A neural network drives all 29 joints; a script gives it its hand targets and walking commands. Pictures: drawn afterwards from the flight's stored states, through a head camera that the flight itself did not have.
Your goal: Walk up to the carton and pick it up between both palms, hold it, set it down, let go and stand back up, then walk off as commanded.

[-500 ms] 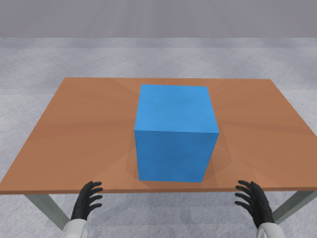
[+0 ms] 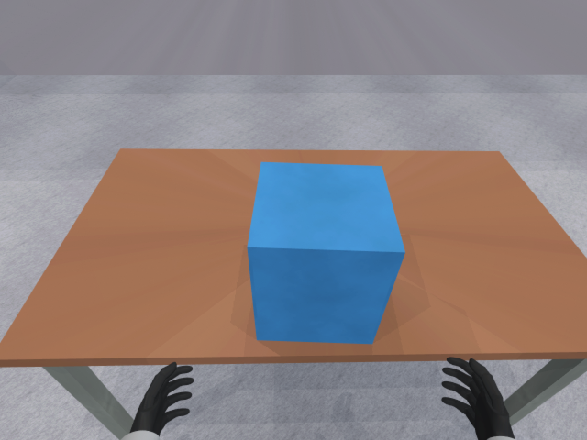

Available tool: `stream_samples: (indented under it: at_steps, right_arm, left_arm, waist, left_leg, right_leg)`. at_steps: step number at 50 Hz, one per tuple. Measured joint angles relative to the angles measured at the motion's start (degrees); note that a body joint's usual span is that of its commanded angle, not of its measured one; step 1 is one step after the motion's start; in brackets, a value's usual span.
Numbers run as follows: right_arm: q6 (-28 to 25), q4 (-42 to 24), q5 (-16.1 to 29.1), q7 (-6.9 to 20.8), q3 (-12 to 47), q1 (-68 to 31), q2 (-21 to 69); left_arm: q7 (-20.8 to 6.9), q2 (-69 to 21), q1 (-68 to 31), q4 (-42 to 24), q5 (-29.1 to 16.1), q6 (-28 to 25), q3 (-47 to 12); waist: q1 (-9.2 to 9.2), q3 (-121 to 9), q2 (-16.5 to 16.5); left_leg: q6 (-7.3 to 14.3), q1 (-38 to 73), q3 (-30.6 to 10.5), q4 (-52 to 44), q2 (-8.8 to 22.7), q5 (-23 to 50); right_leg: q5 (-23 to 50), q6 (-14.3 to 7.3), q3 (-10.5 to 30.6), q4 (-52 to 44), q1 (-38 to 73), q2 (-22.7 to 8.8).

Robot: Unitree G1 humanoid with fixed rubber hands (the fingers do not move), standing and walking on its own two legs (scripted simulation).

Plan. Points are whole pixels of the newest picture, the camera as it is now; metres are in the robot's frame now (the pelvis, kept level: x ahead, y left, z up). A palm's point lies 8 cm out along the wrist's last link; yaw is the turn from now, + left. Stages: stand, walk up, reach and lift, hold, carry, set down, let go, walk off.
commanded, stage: set down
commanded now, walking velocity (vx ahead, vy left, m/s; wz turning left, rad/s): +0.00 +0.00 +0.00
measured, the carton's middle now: (317, 254) +0.44 -0.02 +0.00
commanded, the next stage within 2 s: let go in 0.60 s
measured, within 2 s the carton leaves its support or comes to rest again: neither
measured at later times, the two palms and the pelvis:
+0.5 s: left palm out of the picture +0.16 +0.21 -0.07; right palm out of the picture +0.16 -0.24 -0.05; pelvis +0.00 +0.00 +0.00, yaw +0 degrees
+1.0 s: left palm out of the picture +0.16 +0.21 -0.08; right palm out of the picture +0.16 -0.24 -0.06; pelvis +0.00 +0.00 +0.00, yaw +0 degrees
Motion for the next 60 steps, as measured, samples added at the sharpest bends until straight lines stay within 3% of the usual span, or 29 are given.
stream_samples:
  at_steps: [13,43,54,60]
  right_arm:
    - [2.6,1.79,-2.25,0.48,0.0,-0.34,0.04]
    - [1.06,7.65,-5.15,0.4,0.0,-2.36,-0.02]
    - [0.09,9.07,-5.35,0.4,0.0,-2.53,-0.35]
    - [6.17,9.13,-6.67,-1.28,-0.03,-2.57,-5.04]
  left_arm:
    - [0.21,0.0,-0.22,1.48,0.86,3.86,0.0]
    - [0.09,0.0,-0.47,2.56,2.71,6.94,0.0]
    - [0.06,0.0,-0.68,2.82,2.77,6.97,0.0]
    - [-0.06,4.14,-0.67,8.36,4.61,1.64,0.03]
  waist:
    - [0.0,0.95,0.0]
    - [0.0,2.96,0.0]
    - [0.0,3.11,0.0]
    - [0.0,3.12,0.0]
  left_leg:
    - [0.0,0.09,0.0,0.0,0.0,-0.01]
    - [0.0,0.1,0.0,0.0,0.0,-0.21]
    - [0.0,0.1,0.0,0.0,0.0,-0.27]
    - [0.0,0.1,0.0,0.0,0.0,-0.36]
  right_leg:
    - [0.0,0.0,0.0,0.0,0.09,0.0]
    - [-0.17,0.0,0.0,0.0,0.09,0.0]
    - [-0.22,0.01,0.0,0.0,0.09,0.0]
    - [-0.3,0.01,0.0,0.0,0.1,0.0]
